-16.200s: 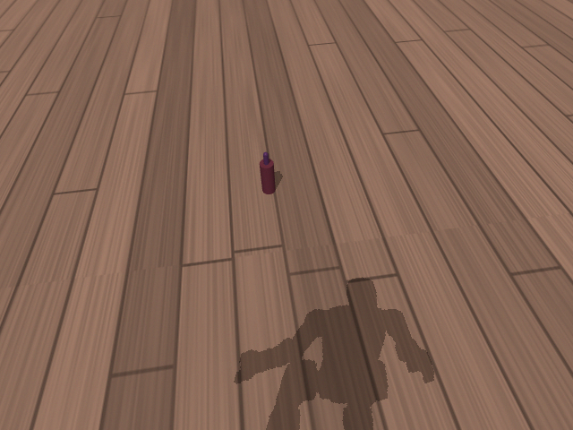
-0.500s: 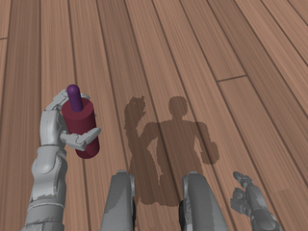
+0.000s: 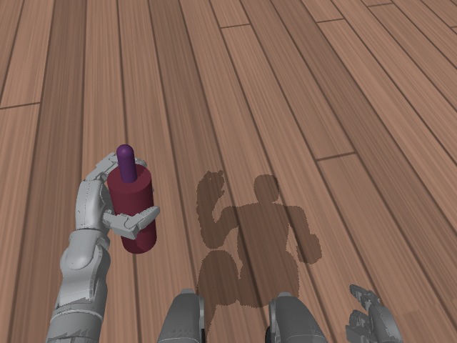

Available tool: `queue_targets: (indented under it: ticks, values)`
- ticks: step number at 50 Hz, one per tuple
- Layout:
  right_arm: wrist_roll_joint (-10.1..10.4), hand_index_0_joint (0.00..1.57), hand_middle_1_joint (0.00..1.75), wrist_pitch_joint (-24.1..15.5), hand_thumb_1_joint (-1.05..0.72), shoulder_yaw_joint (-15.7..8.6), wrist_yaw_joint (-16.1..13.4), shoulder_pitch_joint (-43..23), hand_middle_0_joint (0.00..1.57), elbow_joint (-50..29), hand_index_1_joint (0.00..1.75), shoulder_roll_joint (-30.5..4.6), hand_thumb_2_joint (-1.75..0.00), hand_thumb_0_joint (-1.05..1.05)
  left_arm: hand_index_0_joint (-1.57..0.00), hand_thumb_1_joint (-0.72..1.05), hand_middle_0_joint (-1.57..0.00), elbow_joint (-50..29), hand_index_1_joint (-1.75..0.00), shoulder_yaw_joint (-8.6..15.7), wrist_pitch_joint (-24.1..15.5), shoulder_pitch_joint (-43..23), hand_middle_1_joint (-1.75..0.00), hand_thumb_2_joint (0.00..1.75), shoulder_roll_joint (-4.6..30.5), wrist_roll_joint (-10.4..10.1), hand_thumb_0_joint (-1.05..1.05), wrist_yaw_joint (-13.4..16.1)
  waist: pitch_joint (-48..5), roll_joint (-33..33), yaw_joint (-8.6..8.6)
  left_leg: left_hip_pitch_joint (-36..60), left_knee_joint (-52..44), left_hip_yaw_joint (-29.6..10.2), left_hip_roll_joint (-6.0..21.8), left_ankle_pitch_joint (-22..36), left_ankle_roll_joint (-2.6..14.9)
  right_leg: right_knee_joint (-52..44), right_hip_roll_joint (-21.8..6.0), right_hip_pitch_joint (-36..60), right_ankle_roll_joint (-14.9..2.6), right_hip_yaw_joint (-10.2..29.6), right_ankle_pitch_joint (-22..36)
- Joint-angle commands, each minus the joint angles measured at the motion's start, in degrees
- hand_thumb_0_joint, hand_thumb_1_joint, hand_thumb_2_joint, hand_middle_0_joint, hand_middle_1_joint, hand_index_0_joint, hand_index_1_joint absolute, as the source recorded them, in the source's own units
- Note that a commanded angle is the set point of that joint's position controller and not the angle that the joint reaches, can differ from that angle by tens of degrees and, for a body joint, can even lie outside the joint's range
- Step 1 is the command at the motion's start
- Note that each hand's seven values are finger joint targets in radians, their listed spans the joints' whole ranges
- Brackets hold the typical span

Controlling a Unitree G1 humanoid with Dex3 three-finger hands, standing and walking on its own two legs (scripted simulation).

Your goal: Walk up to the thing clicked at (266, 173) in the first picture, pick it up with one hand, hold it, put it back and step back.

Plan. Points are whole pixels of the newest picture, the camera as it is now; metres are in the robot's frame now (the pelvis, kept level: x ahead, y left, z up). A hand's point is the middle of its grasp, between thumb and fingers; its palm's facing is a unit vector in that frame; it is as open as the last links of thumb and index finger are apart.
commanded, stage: lift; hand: left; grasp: from the side
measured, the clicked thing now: (133, 200) +0.34 +0.18 +0.03
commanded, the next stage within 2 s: hold in 0.66 s
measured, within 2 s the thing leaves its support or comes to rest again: neither
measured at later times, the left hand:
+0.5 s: hand (134, 179) +0.35 +0.16 +0.08, palm faces +0.01 -1.00 +0.00, open 10.0 cm
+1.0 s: hand (134, 172) +0.35 +0.16 +0.10, palm faces +0.01 -1.00 +0.01, open 10.0 cm
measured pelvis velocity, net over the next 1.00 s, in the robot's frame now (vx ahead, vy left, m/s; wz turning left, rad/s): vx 0.03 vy -0.01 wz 0.00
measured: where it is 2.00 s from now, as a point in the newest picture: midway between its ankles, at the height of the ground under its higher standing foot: outside the picture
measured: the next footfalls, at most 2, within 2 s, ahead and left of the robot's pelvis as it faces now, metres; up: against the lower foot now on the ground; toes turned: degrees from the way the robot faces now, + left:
none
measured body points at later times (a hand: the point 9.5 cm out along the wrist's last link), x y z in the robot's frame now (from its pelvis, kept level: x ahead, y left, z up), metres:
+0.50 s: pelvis +0.02 -0.01 +0.04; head +0.08 +0.00 +0.49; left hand +0.34 +0.22 +0.08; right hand +0.15 -0.25 -0.07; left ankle +0.04 +0.13 -0.64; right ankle +0.02 -0.14 -0.64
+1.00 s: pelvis +0.03 -0.01 +0.06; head +0.07 +0.00 +0.50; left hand +0.34 +0.21 +0.10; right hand +0.15 -0.26 -0.05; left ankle +0.04 +0.13 -0.64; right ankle +0.02 -0.14 -0.64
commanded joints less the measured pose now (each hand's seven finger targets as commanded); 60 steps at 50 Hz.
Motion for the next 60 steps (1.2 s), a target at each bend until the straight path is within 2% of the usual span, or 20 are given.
queue_targets:
  ticks: [1, 5, 6, 7, 10, 12, 14, 15, 18, 23, 24, 26, 32, 37, 39, 40, 43, 54, 57, 60]
  values:
    - [0.13, 0.20, 0.30, -2.51, -0.90, -2.92, -0.87, -0.10, 0.20, -6.21, 0.30, -7.73, -0.90, 0.00, -1.29, 0.22, -1.27, -17.84, -1.40, 3.59, -6.32, -17.67, -1.40, 1.25, 9.10, -1.33, 0.00, 0.23, -21.11, 3.55, -0.09, 20.89, -12.67, 0.19, -2.39, 12.25, 1.41, -12.24, 2.36, 10.17, -2.65, -0.71, 15.00]
    - [0.02, 0.20, 0.30, -2.36, -0.90, -2.81, -1.09, -0.32, 0.20, -5.96, 0.30, -7.47, -0.90, 0.00, -1.29, 0.19, -1.27, -15.18, -1.41, 2.90, -5.93, -16.88, -1.41, 1.26, 8.36, -0.86, 0.00, 0.17, -17.43, 2.04, -0.31, 21.31, -15.03, 0.62, -2.43, 10.73, 1.56, -15.27, 2.32, 12.56, -2.38, -0.60, 14.02]
    - [0.02, 0.20, 0.30, -2.23, -0.90, -2.69, -1.05, -0.15, 0.20, -5.91, 0.30, -7.19, -0.90, 0.00, -1.29, 0.20, -1.27, -11.75, -1.41, 1.93, -5.42, -14.03, -1.42, 1.27, 6.37, -0.96, 0.00, 0.01, -17.76, 1.04, -0.58, 21.69, -15.46, 0.43, -2.34, 11.73, 1.52, -15.43, 2.42, 13.55, -2.39, -0.84, 14.84]
    - [0.00, 0.20, 0.30, -2.14, -0.89, -2.88, -1.02, -0.49, 0.20, -5.99, 0.30, -7.58, -0.90, 0.00, -1.27, 0.20, -1.25, -14.51, -1.40, 3.54, -5.84, -17.80, -1.41, 1.27, 7.95, -1.48, 0.00, 0.01, -17.70, 1.83, -0.16, 22.23, -15.97, 0.50, -2.31, 11.79, 1.48, -15.79, 2.55, 13.81, -2.43, -0.86, 14.88]
    - [0.03, 0.20, 0.30, -1.86, -0.89, -2.83, -1.10, -0.06, 0.20, -5.66, 0.30, -7.34, -0.90, 0.00, -1.28, 0.21, -1.26, -11.20, -1.42, 2.62, -5.33, -14.43, -1.42, 1.28, 6.78, -1.32, 0.00, -0.31, -16.53, 0.84, -0.29, 23.38, -16.92, 0.92, -2.34, 13.63, 1.52, -17.14, 2.57, 16.11, -2.28, -0.80, 16.68]
    - [-0.02, 0.20, 0.30, -1.86, -0.89, -2.89, -0.99, 0.12, 0.20, -5.28, 0.30, -7.18, -0.90, 0.00, -1.29, 0.22, -1.27, -12.49, -1.42, 4.15, -5.78, -15.79, -1.42, 1.28, 8.30, -1.20, 0.00, -0.14, -16.90, 1.28, 0.57, 23.77, -17.58, 1.03, -2.35, 14.76, 1.47, -17.57, 2.35, 17.80, -2.30, -0.67, 17.77]
    - [-0.06, 0.20, 0.30, -1.62, -0.89, -2.98, -0.98, -0.08, 0.20, -5.42, 0.30, -7.04, -0.90, 0.00, -1.28, 0.21, -1.26, -13.44, -1.42, 3.73, -6.08, -16.61, -1.42, 1.28, 8.39, -1.01, 0.00, -0.42, -16.05, 2.25, 0.53, 25.19, -18.54, 1.26, -2.39, 15.02, 1.34, -18.07, 2.44, 17.86, -2.48, -0.71, 17.70]
    - [-0.23, 0.20, 0.30, -1.50, -0.90, -2.78, -0.99, -0.20, 0.20, -5.35, 0.30, -6.85, -0.90, 0.00, -1.28, 0.19, -1.26, -10.56, -1.41, 2.12, -5.68, -14.84, -1.42, 1.28, 6.22, -0.98, 0.00, -0.81, -16.24, 0.86, -0.08, 25.37, -18.41, 1.28, -2.33, 16.07, 1.45, -18.45, 2.47, 18.84, -2.32, -0.72, 18.88]
    - [-0.19, 0.20, 0.30, -1.59, -0.89, -3.00, -1.10, -0.31, 0.20, -5.41, 0.30, -7.21, -0.89, 0.00, -1.26, 0.20, -1.25, -13.53, -1.40, 2.80, -6.02, -17.76, -1.41, 1.27, 7.42, -1.56, 0.00, -1.31, -15.90, 2.50, -0.11, 26.60, -18.80, 1.74, -2.49, 18.25, 1.49, -19.20, 2.40, 19.95, -2.26, -0.31, 21.58]
    - [-0.34, 0.20, 0.30, -1.18, -0.89, -3.04, -0.97, -0.66, 0.20, -5.72, 0.30, -7.29, -0.90, 0.00, -1.27, 0.20, -1.25, -12.60, -1.42, 3.54, -6.89, -17.03, -1.42, 1.28, 7.12, -1.49, 0.00, -1.16, -15.79, 1.88, 0.58, 28.43, -20.97, 1.38, -2.40, 17.34, 1.21, -20.13, 2.51, 21.70, -2.47, -0.81, 19.86]
    - [-0.34, 0.20, 0.30, -1.12, -0.89, -2.97, -1.07, -0.55, 0.20, -5.60, 0.30, -7.07, -0.90, 0.00, -1.27, 0.21, -1.26, -16.42, -1.41, 3.92, -7.28, -18.97, -1.42, 1.28, 8.64, -1.43, 0.00, -0.94, -16.87, 3.11, 0.73, 28.95, -21.06, 1.66, -2.53, 17.66, 1.17, -20.36, 2.29, 22.42, -2.38, -0.58, 20.37]
    - [-0.39, 0.20, 0.30, -1.04, -0.90, -2.87, -1.11, -0.76, 0.20, -5.74, 0.30, -7.22, -0.90, 0.00, -1.26, 0.19, -1.25, -12.08, -1.41, 2.22, -6.85, -16.49, -1.41, 1.27, 6.03, -1.58, 0.00, -1.49, -15.34, 1.57, -0.11, 29.26, -21.50, 1.50, -2.43, 17.99, 1.21, -20.93, 2.55, 22.51, -2.30, -0.73, 20.76]
    - [-0.54, 0.20, 0.30, -0.62, -0.89, -2.96, -1.39, -0.35, 0.20, -5.12, 0.30, -7.39, -0.90, 0.00, -1.26, 0.18, -1.24, -11.76, -1.41, 2.27, -6.70, -17.57, -1.41, 1.26, 6.58, -1.37, 0.00, -1.78, -14.59, 0.94, -0.46, 30.50, -21.99, 2.01, -2.43, 20.26, 1.41, -22.09, 2.43, 24.36, -2.04, -0.39, 23.64]
    - [-0.43, 0.20, 0.30, -0.34, -0.89, -3.08, -1.41, -0.22, 0.20, -5.09, 0.30, -7.45, -0.90, 0.00, -1.27, 0.21, -1.25, -8.77, -1.42, 3.48, -6.50, -16.00, -1.43, 1.28, 6.08, -1.99, 0.00, -2.11, -14.63, -0.68, -0.06, 31.05, -22.67, 2.20, -2.44, 21.50, 1.59, -23.11, 2.33, 26.63, -1.82, -0.37, 25.21]
    - [-0.51, 0.20, 0.30, -0.22, -0.91, -3.23, -1.37, -0.44, 0.20, -5.09, 0.30, -7.63, -0.90, 0.00, -1.28, 0.22, -1.26, -11.71, -1.39, 4.15, -7.15, -18.69, -1.40, 1.20, 8.12, -1.62, 0.00, -2.19, -14.62, 1.58, 0.17, 32.13, -23.10, 2.56, -2.56, 21.84, 1.45, -23.32, 2.28, 26.40, -1.95, -0.16, 25.29]
    - [-0.58, 0.20, 0.30, -0.10, -0.90, -3.00, -1.28, -0.60, 0.20, -5.32, 0.30, -7.26, -0.90, 0.00, -1.28, 0.22, -1.26, -7.71, -1.39, 2.52, -6.66, -15.22, -1.40, 1.19, 5.62, -1.48, 0.00, -2.56, -13.67, 0.56, 0.18, 32.04, -23.33, 2.24, -2.47, 22.49, 1.42, -23.40, 2.45, 26.23, -2.03, -0.53, 25.17]
    - [-0.62, 0.20, 0.30, 0.04, -0.91, -3.32, -1.27, -0.67, 0.20, -5.48, 0.30, -7.43, -0.90, 0.00, -1.28, 0.23, -1.26, -10.40, -1.38, 4.65, -7.44, -17.48, -1.39, 1.19, 7.78, -1.47, 0.00, -2.24, -14.09, 1.28, 0.88, 32.10, -23.86, 2.50, -2.66, 21.68, 1.38, -24.11, 2.31, 27.35, -2.03, -0.40, 24.88]
    - [-0.74, 0.20, 0.30, 0.28, -0.91, -3.00, -1.39, -0.93, 0.20, -5.47, 0.30, -7.22, -0.90, 0.00, -1.26, 0.21, -1.24, -10.04, -1.37, 1.73, -7.38, -16.00, -1.38, 1.18, 5.02, -1.37, 0.00, -2.28, -12.87, 0.68, -0.22, 34.60, -25.36, 2.39, -2.50, 22.71, 1.34, -25.24, 2.47, 28.21, -1.98, -0.53, 25.44]
    - [-0.68, 0.20, 0.30, 0.45, -0.91, -3.04, -1.46, -0.94, 0.20, -5.29, 0.30, -7.02, -0.90, 0.00, -1.27, 0.22, -1.25, -12.84, -1.38, 3.49, -7.51, -17.52, -1.39, 1.19, 7.21, -1.14, 0.00, -1.60, -13.11, 1.66, 0.77, 34.89, -26.08, 2.64, -2.61, 22.02, 1.22, -25.96, 2.22, 29.51, -1.97, -0.45, 24.97]
    - [-0.64, 0.20, 0.30, 0.41, -0.91, -2.93, -1.41, -1.07, 0.20, -5.16, 0.30, -6.93, -0.90, 0.00, -1.27, 0.19, -1.25, -10.51, -1.38, 2.20, -6.84, -16.11, -1.39, 1.18, 5.07, -1.40, 0.00, -1.55, -11.62, 0.62, 0.00, 34.77, -26.28, 2.76, -2.67, 22.23, 1.37, -26.51, 2.21, 29.27, -1.80, -0.39, 25.60]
